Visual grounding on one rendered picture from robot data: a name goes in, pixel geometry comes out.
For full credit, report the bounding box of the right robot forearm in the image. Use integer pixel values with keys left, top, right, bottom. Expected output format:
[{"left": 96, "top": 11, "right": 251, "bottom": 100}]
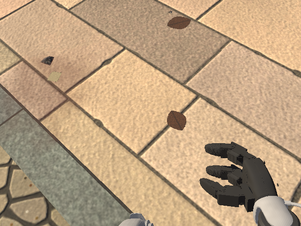
[{"left": 253, "top": 196, "right": 301, "bottom": 226}]

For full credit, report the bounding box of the right robot hand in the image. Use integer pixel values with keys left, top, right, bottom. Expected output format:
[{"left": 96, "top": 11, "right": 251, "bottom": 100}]
[{"left": 199, "top": 141, "right": 278, "bottom": 213}]

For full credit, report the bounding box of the left robot shin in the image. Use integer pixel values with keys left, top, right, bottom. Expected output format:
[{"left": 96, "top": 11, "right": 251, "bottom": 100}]
[{"left": 130, "top": 213, "right": 146, "bottom": 221}]

